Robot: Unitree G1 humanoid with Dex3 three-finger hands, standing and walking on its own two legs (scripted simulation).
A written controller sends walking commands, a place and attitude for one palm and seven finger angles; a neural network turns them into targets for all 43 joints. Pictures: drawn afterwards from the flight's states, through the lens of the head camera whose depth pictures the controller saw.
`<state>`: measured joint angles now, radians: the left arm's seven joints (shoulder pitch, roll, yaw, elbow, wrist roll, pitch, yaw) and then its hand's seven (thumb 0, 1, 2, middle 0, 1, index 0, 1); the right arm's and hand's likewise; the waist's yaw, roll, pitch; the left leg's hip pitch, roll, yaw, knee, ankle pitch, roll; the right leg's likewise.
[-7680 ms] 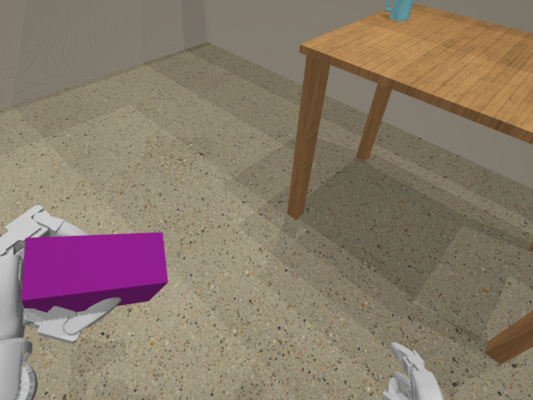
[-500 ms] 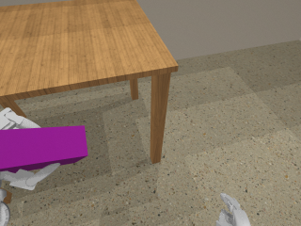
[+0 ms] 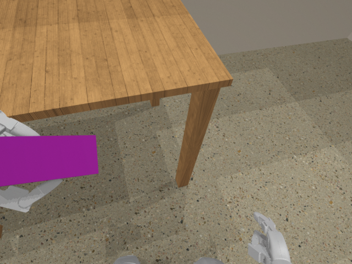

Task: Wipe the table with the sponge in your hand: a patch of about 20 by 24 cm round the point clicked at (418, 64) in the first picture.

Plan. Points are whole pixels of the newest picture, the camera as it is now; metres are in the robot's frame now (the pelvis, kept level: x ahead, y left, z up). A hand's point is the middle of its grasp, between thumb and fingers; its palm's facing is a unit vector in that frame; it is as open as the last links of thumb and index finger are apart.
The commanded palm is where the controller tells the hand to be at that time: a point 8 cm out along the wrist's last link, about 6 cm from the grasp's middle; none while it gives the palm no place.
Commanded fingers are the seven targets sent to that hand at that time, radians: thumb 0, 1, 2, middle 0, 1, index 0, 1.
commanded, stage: come to a stop and stand still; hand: left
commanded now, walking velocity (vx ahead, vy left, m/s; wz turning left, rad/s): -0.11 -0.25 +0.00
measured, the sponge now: (58, 159) +0.25 +0.21 +0.15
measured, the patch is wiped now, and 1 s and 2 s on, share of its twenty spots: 0.00 0.00 0.00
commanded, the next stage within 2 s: look again from close up in 1.54 s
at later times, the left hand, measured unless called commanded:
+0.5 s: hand (54, 203) +0.18 +0.19 +0.17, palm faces +0.37 -0.83 -0.42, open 9.8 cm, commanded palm +0.12 +0.23 +0.18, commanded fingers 0.00 0.10 1.30 -1.20 -1.60 -1.20 -1.60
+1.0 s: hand (40, 259) +0.12 +0.18 +0.16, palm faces +0.38 -0.84 -0.38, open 9.8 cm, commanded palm +0.06 +0.23 +0.18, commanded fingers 0.00 0.10 1.30 -1.20 -1.60 -1.20 -1.60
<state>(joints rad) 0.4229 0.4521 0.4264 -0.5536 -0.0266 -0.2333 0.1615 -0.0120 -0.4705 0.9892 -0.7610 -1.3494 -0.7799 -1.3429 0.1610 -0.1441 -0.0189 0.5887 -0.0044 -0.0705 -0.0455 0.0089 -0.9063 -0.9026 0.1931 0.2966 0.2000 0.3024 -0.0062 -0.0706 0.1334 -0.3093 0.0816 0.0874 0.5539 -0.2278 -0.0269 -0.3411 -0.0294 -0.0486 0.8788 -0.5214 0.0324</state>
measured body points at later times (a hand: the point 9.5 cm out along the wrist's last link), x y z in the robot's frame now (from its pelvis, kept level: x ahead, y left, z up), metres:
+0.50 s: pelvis -0.04 -0.05 +0.01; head -0.02 -0.06 +0.46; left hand +0.16 +0.23 +0.19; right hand +0.11 -0.30 -0.09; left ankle -0.08 +0.09 -0.69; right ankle +0.00 -0.09 -0.73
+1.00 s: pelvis -0.10 -0.05 +0.01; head -0.10 -0.05 +0.46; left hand +0.09 +0.23 +0.18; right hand +0.05 -0.27 -0.09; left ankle -0.10 +0.08 -0.72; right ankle +0.00 -0.09 -0.73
